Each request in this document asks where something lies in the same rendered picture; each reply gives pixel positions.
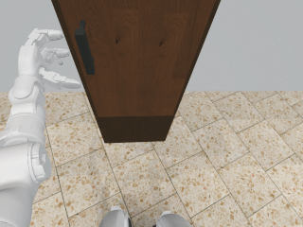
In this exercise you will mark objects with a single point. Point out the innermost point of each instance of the left robot upper arm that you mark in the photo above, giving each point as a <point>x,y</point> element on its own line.
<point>23,167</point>

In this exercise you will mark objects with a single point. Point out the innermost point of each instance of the robot left shin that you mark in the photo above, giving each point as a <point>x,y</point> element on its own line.
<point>115,208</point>

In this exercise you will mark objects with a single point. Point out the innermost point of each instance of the robot left forearm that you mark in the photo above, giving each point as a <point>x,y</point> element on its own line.
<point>27,116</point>

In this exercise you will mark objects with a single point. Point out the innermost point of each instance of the cupboard door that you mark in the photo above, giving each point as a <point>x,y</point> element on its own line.
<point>142,49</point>

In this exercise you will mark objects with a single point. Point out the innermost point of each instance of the robot left thigh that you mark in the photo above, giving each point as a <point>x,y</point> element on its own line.
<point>115,218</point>

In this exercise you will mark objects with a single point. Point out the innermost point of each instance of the robot left hand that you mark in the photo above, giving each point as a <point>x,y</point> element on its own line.
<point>31,60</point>

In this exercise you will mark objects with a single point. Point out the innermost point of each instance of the handle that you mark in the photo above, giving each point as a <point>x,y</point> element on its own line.
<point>84,48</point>

